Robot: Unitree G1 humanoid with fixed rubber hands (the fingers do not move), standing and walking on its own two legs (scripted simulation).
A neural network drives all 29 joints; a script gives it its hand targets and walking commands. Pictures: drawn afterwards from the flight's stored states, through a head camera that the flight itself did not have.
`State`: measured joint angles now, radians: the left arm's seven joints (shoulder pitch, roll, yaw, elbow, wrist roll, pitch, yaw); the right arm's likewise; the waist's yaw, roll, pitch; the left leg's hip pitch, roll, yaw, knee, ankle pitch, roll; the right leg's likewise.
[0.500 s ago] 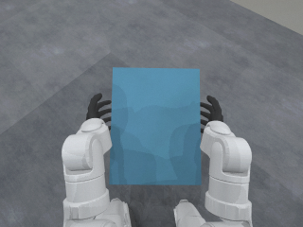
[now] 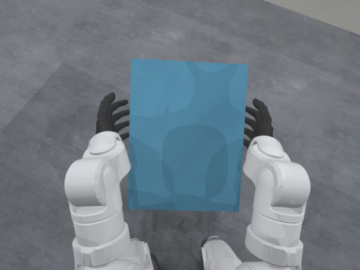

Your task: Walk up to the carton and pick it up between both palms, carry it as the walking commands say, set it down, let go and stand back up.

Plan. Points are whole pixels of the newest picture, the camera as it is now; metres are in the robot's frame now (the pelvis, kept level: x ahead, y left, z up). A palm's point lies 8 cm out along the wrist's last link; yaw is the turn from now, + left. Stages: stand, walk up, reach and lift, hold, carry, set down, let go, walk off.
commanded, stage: carry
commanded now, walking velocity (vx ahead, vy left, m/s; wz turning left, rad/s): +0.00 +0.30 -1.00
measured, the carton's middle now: (182, 132) +0.40 +0.01 -0.04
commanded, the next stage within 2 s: none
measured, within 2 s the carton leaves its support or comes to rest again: neither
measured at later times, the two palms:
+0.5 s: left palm (184, 67) +0.50 +0.01 +0.06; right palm (307, 122) +0.38 -0.23 +0.06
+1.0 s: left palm (230, 1) +0.75 -0.11 +0.03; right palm (307, 66) +0.54 -0.27 +0.04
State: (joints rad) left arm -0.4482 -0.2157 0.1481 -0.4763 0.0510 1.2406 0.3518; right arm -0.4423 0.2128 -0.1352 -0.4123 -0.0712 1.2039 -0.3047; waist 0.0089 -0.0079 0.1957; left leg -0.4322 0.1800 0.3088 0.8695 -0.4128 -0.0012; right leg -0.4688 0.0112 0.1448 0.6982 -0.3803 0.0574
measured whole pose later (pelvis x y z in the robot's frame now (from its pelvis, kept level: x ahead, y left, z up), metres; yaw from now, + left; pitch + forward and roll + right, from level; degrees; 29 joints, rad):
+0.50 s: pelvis +0.15 +0.02 -0.02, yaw -23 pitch +4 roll -5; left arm -0.44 -0.21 0.09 -0.34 0.05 1.25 0.36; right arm -0.34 0.17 -0.14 -0.38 -0.07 1.24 -0.30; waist 0.03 0.05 0.13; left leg -0.34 0.20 0.31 1.18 -0.53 -0.01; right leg -0.45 0.05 0.03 0.81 -0.43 0.04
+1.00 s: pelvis +0.43 +0.04 -0.06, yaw -53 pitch +0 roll -10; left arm -0.45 -0.22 0.08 -0.27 0.06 1.23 0.41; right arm -0.30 0.16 -0.17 -0.26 -0.07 1.24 -0.22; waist 0.09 -0.05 0.07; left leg -0.80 0.16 -0.21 1.96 -0.93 -0.17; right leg -0.47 0.01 -0.04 1.00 -0.52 0.10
